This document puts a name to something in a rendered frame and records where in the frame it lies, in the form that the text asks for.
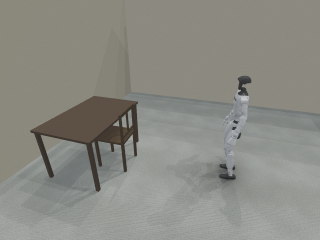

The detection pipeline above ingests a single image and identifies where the robot left forearm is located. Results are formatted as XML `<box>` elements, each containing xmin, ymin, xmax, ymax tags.
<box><xmin>231</xmin><ymin>116</ymin><xmax>246</xmax><ymax>139</ymax></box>

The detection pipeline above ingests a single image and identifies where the robot left hand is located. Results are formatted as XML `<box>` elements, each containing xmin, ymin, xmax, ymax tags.
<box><xmin>224</xmin><ymin>137</ymin><xmax>236</xmax><ymax>152</ymax></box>

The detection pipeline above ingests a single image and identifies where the table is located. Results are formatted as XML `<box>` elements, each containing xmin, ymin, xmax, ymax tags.
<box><xmin>30</xmin><ymin>96</ymin><xmax>139</xmax><ymax>192</ymax></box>

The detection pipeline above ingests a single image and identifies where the chair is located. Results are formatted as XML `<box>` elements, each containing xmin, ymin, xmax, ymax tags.
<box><xmin>94</xmin><ymin>103</ymin><xmax>137</xmax><ymax>172</ymax></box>

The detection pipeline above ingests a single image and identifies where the left robot upper arm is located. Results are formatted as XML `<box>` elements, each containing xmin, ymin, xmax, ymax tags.
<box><xmin>239</xmin><ymin>96</ymin><xmax>249</xmax><ymax>120</ymax></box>

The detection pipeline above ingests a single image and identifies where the robot right hand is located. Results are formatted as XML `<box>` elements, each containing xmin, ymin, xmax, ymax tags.
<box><xmin>222</xmin><ymin>116</ymin><xmax>232</xmax><ymax>126</ymax></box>

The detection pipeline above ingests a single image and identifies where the left robot thigh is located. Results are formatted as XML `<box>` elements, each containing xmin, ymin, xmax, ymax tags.
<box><xmin>224</xmin><ymin>128</ymin><xmax>241</xmax><ymax>158</ymax></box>

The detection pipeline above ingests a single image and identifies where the robot right forearm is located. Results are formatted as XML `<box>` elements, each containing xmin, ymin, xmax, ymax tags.
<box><xmin>228</xmin><ymin>109</ymin><xmax>234</xmax><ymax>118</ymax></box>

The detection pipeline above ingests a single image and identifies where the humanoid robot torso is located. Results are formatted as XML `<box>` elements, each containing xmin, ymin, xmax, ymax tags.
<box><xmin>231</xmin><ymin>92</ymin><xmax>250</xmax><ymax>130</ymax></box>

